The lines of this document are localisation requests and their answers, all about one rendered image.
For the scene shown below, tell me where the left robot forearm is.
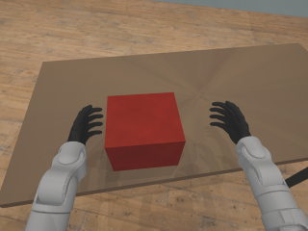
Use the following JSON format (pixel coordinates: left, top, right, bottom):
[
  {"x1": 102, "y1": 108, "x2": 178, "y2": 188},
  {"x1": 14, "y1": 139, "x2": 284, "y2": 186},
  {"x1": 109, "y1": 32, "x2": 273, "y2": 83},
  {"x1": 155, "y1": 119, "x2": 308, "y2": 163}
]
[{"x1": 23, "y1": 141, "x2": 88, "y2": 231}]

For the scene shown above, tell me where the carton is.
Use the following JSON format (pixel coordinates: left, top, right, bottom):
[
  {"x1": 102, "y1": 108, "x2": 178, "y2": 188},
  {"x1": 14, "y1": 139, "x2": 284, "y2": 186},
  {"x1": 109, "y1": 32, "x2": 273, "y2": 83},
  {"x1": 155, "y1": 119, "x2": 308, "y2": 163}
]
[{"x1": 104, "y1": 92, "x2": 186, "y2": 171}]

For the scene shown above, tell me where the table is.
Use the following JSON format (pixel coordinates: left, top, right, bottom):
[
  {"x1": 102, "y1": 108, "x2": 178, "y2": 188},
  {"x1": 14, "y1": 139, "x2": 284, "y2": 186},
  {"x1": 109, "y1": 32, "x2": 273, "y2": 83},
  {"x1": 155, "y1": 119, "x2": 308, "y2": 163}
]
[{"x1": 0, "y1": 42, "x2": 308, "y2": 208}]

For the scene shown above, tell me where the robot left hand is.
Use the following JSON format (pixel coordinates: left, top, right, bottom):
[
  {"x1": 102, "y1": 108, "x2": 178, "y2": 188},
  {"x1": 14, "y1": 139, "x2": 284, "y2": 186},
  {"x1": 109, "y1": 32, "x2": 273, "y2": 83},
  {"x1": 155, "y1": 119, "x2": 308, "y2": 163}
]
[{"x1": 67, "y1": 105, "x2": 103, "y2": 145}]

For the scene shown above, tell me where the robot right hand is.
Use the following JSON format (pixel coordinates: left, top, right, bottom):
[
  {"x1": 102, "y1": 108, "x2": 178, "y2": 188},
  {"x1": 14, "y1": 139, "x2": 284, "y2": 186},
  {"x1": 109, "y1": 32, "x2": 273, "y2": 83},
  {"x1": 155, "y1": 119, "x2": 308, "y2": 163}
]
[{"x1": 210, "y1": 100, "x2": 251, "y2": 144}]

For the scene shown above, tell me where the right robot forearm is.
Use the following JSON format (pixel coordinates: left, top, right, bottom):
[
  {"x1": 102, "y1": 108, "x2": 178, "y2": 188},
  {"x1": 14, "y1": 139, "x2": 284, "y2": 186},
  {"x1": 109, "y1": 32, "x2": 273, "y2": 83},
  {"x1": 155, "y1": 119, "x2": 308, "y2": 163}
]
[{"x1": 235, "y1": 136, "x2": 308, "y2": 231}]

